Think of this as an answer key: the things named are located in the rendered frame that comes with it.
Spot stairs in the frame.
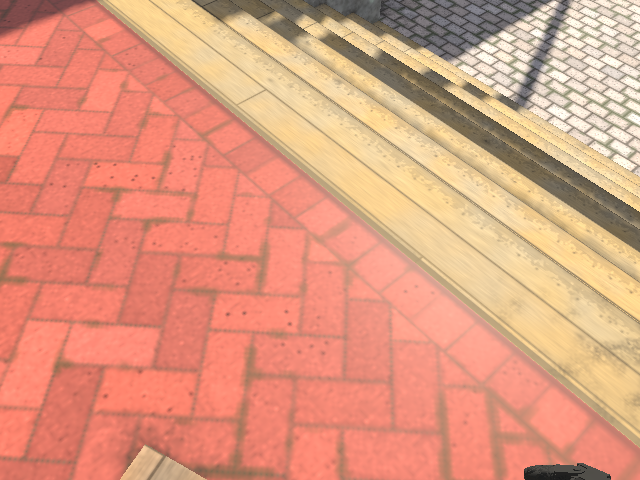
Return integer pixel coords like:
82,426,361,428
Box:
192,0,640,323

